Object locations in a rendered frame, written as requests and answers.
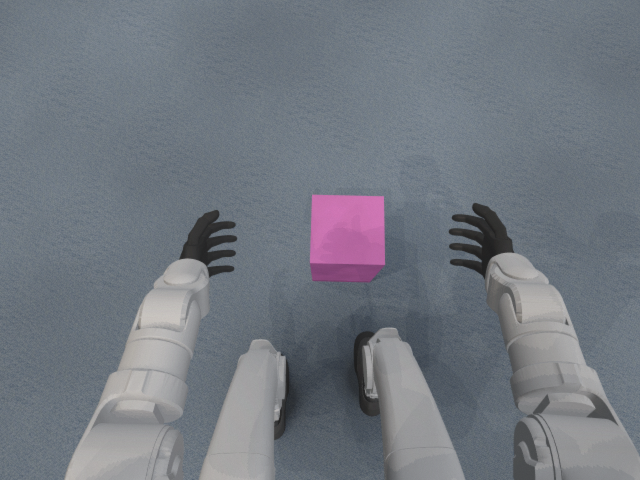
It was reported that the carton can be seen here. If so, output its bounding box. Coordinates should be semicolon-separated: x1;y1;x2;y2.
310;195;385;283

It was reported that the right robot forearm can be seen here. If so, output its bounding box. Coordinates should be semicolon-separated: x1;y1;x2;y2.
485;253;640;464

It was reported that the right robot hand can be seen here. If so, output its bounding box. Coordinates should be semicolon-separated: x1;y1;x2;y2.
449;203;514;279

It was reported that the robot right thigh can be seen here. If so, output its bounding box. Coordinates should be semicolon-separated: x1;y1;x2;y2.
362;338;465;480

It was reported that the left robot forearm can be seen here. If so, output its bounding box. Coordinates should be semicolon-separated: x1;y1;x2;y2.
64;259;210;480

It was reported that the left robot hand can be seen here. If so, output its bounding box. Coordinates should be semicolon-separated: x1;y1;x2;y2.
179;210;237;278

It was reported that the left robot upper arm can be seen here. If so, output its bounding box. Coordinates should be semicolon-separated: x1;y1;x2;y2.
69;423;184;480

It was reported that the robot right shin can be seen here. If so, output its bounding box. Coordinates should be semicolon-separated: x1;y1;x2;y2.
364;328;413;398

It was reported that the right robot upper arm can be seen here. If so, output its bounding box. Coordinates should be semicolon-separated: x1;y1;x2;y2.
513;413;640;480

